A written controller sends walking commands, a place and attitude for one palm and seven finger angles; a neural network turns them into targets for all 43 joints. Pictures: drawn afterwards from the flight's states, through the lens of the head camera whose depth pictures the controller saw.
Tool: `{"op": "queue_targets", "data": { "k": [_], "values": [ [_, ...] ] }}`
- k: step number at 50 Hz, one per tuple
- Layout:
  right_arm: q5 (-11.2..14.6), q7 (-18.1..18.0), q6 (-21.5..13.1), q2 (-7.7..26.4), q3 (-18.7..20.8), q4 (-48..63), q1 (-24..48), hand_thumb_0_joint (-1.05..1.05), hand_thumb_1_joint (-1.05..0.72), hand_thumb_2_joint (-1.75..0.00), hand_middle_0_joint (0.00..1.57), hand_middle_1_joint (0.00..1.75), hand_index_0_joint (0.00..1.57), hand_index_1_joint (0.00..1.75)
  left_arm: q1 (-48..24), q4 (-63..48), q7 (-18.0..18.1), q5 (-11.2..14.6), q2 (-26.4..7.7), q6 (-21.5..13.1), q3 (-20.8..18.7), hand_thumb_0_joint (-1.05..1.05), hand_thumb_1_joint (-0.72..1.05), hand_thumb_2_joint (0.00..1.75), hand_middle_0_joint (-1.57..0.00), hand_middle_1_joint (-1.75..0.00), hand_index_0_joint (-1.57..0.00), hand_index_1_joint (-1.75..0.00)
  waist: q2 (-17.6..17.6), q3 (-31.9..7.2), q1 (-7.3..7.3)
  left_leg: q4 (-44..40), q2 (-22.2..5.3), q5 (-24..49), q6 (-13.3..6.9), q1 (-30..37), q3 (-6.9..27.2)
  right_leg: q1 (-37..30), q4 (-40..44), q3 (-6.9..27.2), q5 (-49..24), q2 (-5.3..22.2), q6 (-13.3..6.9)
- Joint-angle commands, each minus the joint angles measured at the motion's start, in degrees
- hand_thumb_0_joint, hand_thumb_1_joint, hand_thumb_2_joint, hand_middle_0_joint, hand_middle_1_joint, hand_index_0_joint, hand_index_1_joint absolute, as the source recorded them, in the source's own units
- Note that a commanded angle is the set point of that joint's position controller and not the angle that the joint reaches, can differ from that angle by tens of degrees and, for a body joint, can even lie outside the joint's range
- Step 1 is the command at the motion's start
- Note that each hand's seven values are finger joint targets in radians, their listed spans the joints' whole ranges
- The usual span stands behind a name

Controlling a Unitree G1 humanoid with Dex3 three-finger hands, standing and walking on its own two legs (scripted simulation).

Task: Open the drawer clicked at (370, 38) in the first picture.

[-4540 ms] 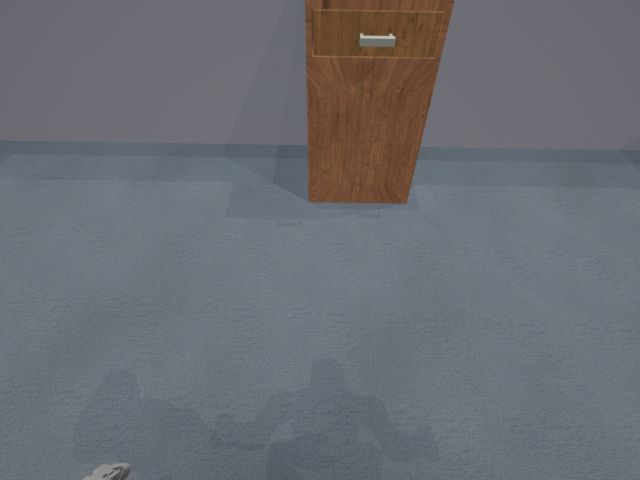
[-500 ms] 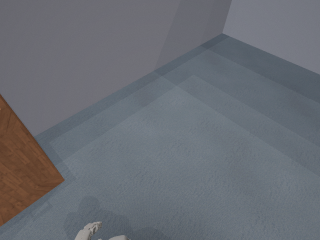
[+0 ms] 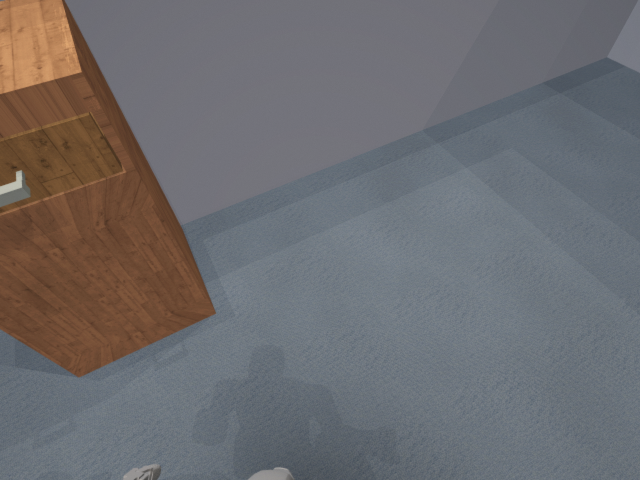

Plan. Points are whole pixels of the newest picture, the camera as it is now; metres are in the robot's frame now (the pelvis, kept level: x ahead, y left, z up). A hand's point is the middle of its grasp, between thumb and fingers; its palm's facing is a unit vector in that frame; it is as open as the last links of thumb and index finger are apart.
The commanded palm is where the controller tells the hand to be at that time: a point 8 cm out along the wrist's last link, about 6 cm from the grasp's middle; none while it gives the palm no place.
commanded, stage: turn to face it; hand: left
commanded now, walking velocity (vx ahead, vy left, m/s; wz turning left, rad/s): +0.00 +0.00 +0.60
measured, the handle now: out of the picture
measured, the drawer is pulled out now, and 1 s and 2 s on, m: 0.00 0.00 0.00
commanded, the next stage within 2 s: take the last steps up to it in 0.76 s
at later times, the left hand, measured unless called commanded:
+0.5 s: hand out of the picture -0.04 +0.24 -0.17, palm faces +0.35 -0.90 -0.27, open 7.4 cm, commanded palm none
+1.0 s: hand out of the picture -0.02 +0.18 -0.14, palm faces +0.49 -0.84 -0.25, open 7.3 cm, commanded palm none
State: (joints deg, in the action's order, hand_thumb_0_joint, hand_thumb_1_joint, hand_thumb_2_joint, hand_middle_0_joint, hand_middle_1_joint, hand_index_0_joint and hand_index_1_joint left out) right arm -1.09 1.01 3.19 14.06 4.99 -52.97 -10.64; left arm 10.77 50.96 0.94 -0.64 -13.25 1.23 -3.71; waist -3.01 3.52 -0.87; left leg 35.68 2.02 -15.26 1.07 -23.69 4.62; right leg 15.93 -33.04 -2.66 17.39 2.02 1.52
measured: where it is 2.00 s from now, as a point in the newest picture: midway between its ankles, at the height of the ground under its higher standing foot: (273, 471)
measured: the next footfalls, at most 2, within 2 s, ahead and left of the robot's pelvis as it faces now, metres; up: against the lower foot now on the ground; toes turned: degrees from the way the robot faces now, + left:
left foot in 0.40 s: -0.01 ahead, +0.13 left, +0.00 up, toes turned +22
right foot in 0.78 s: +0.10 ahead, -0.09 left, +0.00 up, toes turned +19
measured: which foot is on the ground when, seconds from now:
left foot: up 0.00-0.38, down 0.40-0.78, up 0.80-1.00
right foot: down 0.00-0.40, up 0.42-0.76, down 0.78-1.00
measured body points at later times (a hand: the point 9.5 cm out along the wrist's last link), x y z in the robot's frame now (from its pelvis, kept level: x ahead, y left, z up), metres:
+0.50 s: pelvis -0.01 +0.02 +0.00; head +0.04 +0.05 +0.45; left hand -0.06 +0.29 -0.15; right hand +0.19 -0.19 -0.12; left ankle -0.05 +0.12 -0.73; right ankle -0.01 -0.13 -0.67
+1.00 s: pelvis +0.01 -0.01 +0.02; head +0.04 -0.03 +0.46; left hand -0.04 +0.22 -0.12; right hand +0.17 -0.21 -0.15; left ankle -0.09 +0.10 -0.65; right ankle +0.06 -0.10 -0.73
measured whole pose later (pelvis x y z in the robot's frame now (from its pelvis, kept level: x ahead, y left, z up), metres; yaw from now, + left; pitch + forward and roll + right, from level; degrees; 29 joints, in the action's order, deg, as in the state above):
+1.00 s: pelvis +0.01 -0.01 +0.02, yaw +28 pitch -1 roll +2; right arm -1.5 1.2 3.7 13.5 4.4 -58.2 -12.2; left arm 13.3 54.4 0.9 -1.4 -8.6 -0.7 -1.7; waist -2.0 2.6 -0.1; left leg 60.1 -1.3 -22.3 3.0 -23.6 -0.3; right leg 11.3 -27.7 -8.4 15.4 4.5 -1.1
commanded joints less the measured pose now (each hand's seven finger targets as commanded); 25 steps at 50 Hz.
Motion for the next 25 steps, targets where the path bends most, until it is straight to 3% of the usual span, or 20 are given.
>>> {"op": "queue_targets", "data": {
  "k": [1, 3, 5, 7, 10, 14, 16, 17, 18, 19, 20, 21, 22, 25],
  "values": [
    [-0.22, 0.23, -0.10, 6.66, 2.20, 6.53, 4.07, 0.00, -0.90, -0.90, 0.20, 0.30, 0.20, 0.30, 2.09, -4.93, 1.36, -0.57, -12.29, -1.37, -2.27, 0.00, 0.90, 0.90, -0.20, -0.30, -0.20, -0.30, 16.53, -2.09, 1.27, 30.98, -1.79, -13.28, 0.66, -10.51, 0.16, -0.47, 20.40, 19.26, -1.13, 22.88, -8.92],
    [-0.25, 0.94, 0.18, 5.80, 1.93, 4.34, 1.41, 0.00, -0.90, -0.90, 0.20, 0.30, 0.20, 0.30, -2.93, -5.89, 1.25, -0.66, -8.40, -1.48, -1.04, 0.00, 0.90, 0.90, -0.20, -0.30, -0.20, -0.30, 11.63, 0.78, -1.78, 35.50, -3.67, -6.44, 1.72, -10.37, -2.05, 0.56, 16.95, 8.08, -8.60, 17.19, -6.98],
    [-0.12, 1.12, 0.13, 4.93, 1.34, 3.94, 1.59, 0.00, -0.90, -0.90, 0.20, 0.30, 0.20, 0.30, -0.94, -5.66, 1.22, -0.81, -7.92, -1.93, -0.85, 0.00, 0.90, 0.90, -0.20, -0.30, -0.20, -0.30, 13.53, -0.44, -0.71, 33.16, -3.90, -5.43, 2.92, -10.07, -4.35, -3.95, 14.73, 2.89, -17.05, 15.87, -6.74],
    [0.00, 1.04, 0.14, 4.75, 0.95, 4.57, 4.45, 0.00, -0.90, -0.90, 0.20, 0.30, 0.20, 0.30, 2.91, -4.37, 1.21, -0.83, -8.78, -1.84, -0.98, 0.00, 0.90, 0.90, -0.20, -0.30, -0.20, -0.30, 12.97, -2.23, 1.42, 28.00, -4.03, -7.20, 3.57, -9.67, -5.91, -8.96, 13.32, 1.77, -22.11, 16.89, -7.69],
    [0.13, 1.05, 0.07, 3.89, 0.29, 5.47, 8.23, 0.00, -0.90, -0.90, 0.20, 0.30, 0.20, 0.30, 6.71, -2.87, 0.99, -0.98, -10.31, -1.65, -1.37, 0.00, 0.90, 0.90, -0.20, -0.30, -0.20, -0.30, 12.65, -2.81, 3.45, 20.57, -3.85, -9.24, 3.68, -7.84, -8.03, -12.53, 11.66, 0.14, -29.17, 18.05, -8.15],
    [0.50, 0.91, -0.57, 3.42, -0.43, 6.12, 9.23, 0.00, -0.90, -0.90, 0.20, 0.30, 0.20, 0.30, 7.61, -2.08, 0.91, -1.27, -11.77, -1.25, -2.04, 0.00, 0.90, 0.90, -0.20, -0.30, -0.20, -0.30, 15.10, -4.77, 4.44, 9.52, -3.57, -10.99, 2.45, -2.31, -10.51, -14.02, 8.47, -1.58, -34.21, 19.40, -8.33],
    [0.55, 0.68, -1.00, 3.75, -0.58, 5.77, 6.96, 0.00, -0.90, -0.90, 0.20, 0.30, 0.20, 0.30, 6.45, -1.70, 0.80, -1.17, -12.51, -1.01, -2.39, 0.00, 0.90, 0.90, -0.20, -0.30, -0.20, -0.30, 15.94, -6.34, 3.41, 2.74, -3.13, -8.30, 1.68, 1.95, -11.90, -14.12, 5.65, -3.44, -34.81, 19.49, -7.17],
    [0.46, 0.58, -1.26, 4.31, -0.57, 5.42, 5.42, 0.00, -0.90, -0.90, 0.20, 0.30, 0.20, 0.30, 5.97, -1.49, 0.70, -0.92, -12.44, -0.88, -2.43, 0.00, 0.90, 0.90, -0.20, -0.30, -0.20, -0.30, 14.79, -6.94, 2.48, -2.57, -2.93, -4.05, 1.23, 5.74, -12.50, -12.78, 3.27, -5.01, -33.43, 18.83, -5.70],
    [0.30, 0.58, -1.68, 5.67, -0.15, 4.83, 2.50, 0.00, -0.90, -0.90, 0.20, 0.30, 0.20, 0.30, 5.22, -1.42, 0.58, -0.51, -11.82, -0.72, -2.56, 0.00, 0.90, 0.90, -0.20, -0.30, -0.20, -0.30, 11.97, -8.33, 0.61, -10.85, -3.58, 2.90, 0.44, 12.76, -11.55, -9.30, -2.49, -7.04, -30.45, 17.65, -3.34],
    [-0.15, 0.30, -2.37, 11.08, 1.14, 4.22, -1.51, 0.00, -0.90, -0.90, 0.20, 0.30, 0.20, 0.30, 5.51, -2.61, 0.22, -0.01, -9.83, -0.50, -2.33, 0.00, 0.90, 0.90, -0.20, -0.30, -0.20, -0.30, -0.04, -11.73, -1.69, -14.01, -12.06, 18.01, -3.56, 25.14, -0.80, 2.50, -13.89, -9.35, -17.76, 13.33, 0.41],
    [0.03, -0.08, -2.35, 16.85, 2.44, 3.64, -5.04, 0.00, -0.90, -0.90, 0.20, 0.30, 0.20, 0.30, 3.30, -5.33, -0.22, 0.10, -5.80, -0.46, -0.90, 0.00, 0.90, 0.90, -0.20, -0.30, -0.20, -0.30, -15.78, -11.55, -3.50, -13.74, -26.26, 44.01, -12.11, 30.76, 15.76, 17.65, -25.31, -8.10, 19.93, 6.33, 4.05],
    [0.30, -0.62, -2.14, 16.10, 2.28, 1.90, -7.52, 0.00, -0.90, -0.90, 0.20, 0.30, 0.20, 0.30, -0.53, -6.05, 0.39, -0.56, -6.74, 0.42, -0.64, 0.00, 0.90, 0.90, -0.20, -0.30, -0.20, -0.30, -9.55, -11.16, -4.71, -13.32, -27.16, 41.91, -14.61, 26.99, 13.91, 17.61, -30.45, -1.82, 21.18, 6.36, 3.30],
    [0.08, -1.37, -2.30, 14.80, 1.99, 1.98, -5.70, 0.00, -0.90, -0.90, 0.20, 0.30, 0.20, 0.30, -1.86, -5.42, 0.55, -0.26, -5.67, 0.49, -0.93, 0.00, 0.90, 0.90, -0.20, -0.30, -0.20, -0.30, -11.40, -9.63, -3.87, -13.09, -24.06, 38.83, -14.11, 24.80, 12.69, 19.06, -32.73, 0.16, 18.11, 6.20, 3.41],
    [-0.10, -1.66, -2.58, 10.00, 0.30, 4.13, 2.77, 0.00, -0.90, -0.90, 0.20, 0.30, 0.20, 0.30, 1.17, -2.41, -0.21, -0.18, -6.18, 0.54, -1.15, 0.00, 0.90, 0.90, -0.20, -0.30, -0.20, -0.30, -6.39, -5.67, 0.19, -13.92, -16.83, 33.14, -10.45, 17.51, 3.86, 14.84, -31.63, 0.72, 8.74, 5.48, 3.64]
  ]
}}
